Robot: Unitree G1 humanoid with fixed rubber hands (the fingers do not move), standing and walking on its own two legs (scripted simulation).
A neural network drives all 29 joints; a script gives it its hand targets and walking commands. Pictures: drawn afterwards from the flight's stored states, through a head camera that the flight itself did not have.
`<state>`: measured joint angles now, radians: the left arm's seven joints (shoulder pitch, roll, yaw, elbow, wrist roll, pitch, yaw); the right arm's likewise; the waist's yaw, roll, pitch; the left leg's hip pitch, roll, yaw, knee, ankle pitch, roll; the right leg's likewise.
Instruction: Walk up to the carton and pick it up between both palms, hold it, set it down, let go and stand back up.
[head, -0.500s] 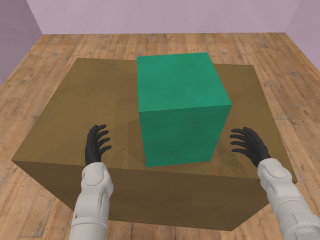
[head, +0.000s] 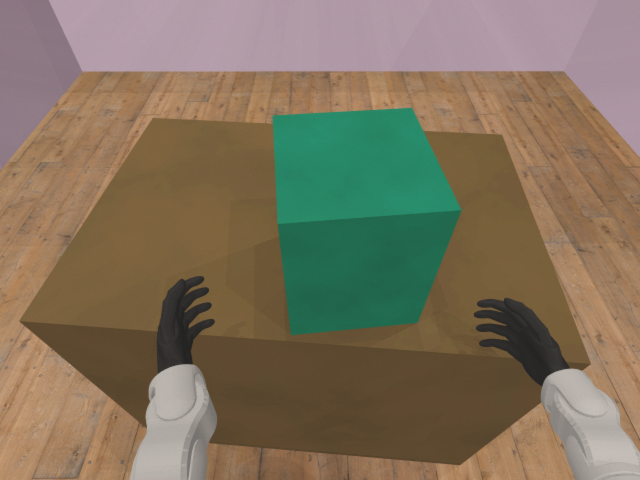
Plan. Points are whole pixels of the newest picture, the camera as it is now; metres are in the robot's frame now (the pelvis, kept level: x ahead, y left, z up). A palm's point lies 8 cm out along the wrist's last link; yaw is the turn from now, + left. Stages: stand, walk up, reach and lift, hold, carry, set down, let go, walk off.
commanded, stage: set down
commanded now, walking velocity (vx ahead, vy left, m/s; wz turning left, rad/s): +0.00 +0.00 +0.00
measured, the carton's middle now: (349, 225) +0.46 +0.02 +0.05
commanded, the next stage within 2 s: none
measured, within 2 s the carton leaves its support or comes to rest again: neither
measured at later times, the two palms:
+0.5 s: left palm (184, 374) +0.22 +0.18 +0.05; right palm (560, 396) +0.26 -0.25 +0.01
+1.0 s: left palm (180, 391) +0.21 +0.20 +0.01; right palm (544, 412) +0.24 -0.23 -0.01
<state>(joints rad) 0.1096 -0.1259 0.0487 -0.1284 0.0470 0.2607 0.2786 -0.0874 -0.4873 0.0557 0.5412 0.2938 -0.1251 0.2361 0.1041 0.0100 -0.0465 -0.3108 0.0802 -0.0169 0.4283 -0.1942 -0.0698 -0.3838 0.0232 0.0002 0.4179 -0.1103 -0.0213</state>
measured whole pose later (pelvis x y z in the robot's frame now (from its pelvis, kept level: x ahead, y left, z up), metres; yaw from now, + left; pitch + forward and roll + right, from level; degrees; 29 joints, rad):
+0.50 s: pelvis +0.00 +0.00 +0.00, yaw +0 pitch +3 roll +0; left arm 0.21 -0.12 0.00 -0.18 0.05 0.27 0.28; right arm 0.08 -0.49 0.01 0.41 0.30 -0.10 0.26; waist 0.09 0.00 -0.05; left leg -0.29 0.08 -0.02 0.43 -0.20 -0.07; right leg -0.36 0.02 0.00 0.42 -0.11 -0.02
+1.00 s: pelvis +0.01 +0.00 +0.00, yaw +0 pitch +3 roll +0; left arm 0.26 -0.04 0.00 -0.07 0.04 0.27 0.21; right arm 0.17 -0.40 0.01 0.40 0.30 -0.08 0.21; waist 0.09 -0.02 -0.05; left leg -0.26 0.08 -0.02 0.43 -0.22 -0.07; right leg -0.34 0.02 0.00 0.42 -0.14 -0.02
